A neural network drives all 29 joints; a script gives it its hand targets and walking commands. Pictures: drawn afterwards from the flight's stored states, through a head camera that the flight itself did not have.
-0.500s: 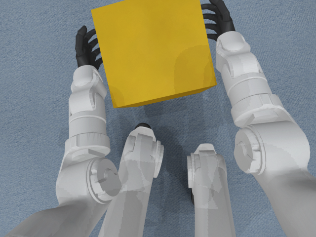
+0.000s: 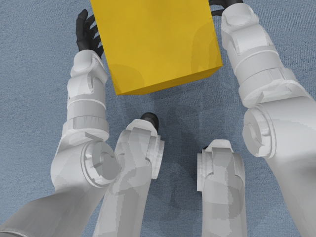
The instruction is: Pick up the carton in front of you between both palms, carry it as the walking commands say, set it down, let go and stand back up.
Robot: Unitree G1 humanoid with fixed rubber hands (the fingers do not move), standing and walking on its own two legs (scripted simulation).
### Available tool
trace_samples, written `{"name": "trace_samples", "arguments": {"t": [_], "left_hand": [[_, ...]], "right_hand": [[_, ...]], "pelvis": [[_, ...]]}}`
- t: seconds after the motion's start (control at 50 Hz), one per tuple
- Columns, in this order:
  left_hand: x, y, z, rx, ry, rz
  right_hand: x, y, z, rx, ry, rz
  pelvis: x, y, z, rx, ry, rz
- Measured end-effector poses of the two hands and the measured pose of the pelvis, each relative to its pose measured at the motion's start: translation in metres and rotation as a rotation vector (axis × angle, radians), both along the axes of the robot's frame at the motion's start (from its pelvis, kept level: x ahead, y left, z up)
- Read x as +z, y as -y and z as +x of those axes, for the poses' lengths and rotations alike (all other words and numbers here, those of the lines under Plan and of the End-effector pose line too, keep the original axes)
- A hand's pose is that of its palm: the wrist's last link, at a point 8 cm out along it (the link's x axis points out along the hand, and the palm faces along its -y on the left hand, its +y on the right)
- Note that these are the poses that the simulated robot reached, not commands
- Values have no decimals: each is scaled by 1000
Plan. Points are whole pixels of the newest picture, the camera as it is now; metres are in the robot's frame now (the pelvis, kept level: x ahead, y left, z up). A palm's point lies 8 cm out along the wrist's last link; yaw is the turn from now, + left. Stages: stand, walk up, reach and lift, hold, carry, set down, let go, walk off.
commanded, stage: set down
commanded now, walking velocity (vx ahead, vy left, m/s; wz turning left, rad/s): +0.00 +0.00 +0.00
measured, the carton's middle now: (162, 44) +0.49 +0.11 -0.25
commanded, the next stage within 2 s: none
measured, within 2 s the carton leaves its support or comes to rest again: rests again in 0.88 s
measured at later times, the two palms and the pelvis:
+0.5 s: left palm (93, 52) +0.45 +0.25 -0.18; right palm (229, 21) +0.55 -0.03 -0.20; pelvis +0.00 +0.00 -0.01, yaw +1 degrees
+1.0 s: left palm (86, 63) +0.42 +0.28 -0.20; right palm (239, 21) +0.55 -0.06 -0.22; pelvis -0.01 +0.01 -0.03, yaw +2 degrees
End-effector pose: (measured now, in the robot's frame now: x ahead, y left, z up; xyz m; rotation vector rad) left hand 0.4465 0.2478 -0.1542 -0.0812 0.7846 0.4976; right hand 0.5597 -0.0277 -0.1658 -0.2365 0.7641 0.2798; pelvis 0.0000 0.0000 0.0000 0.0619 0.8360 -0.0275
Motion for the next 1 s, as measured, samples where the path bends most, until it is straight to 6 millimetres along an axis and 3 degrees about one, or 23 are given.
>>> {"name": "trace_samples", "arguments": {"t": [0.46,0.86,0.92,1.0], "left_hand": [[-21,-5,1,-48,-43,-1],[-32,-14,-3,-53,-55,-4],[-36,-15,-9,-51,-59,9],[-42,-31,-25,-6,-78,41]], "right_hand": [[-33,6,-12,45,-42,17],[-39,1,-11,86,-6,71],[-42,6,-9,69,26,64],[-49,28,-5,25,48,25]], "pelvis": [[-12,4,0,-6,41,21],[-25,-1,-3,-8,85,27],[-27,-3,-6,-7,102,29],[-27,-6,-10,-2,117,31]]}}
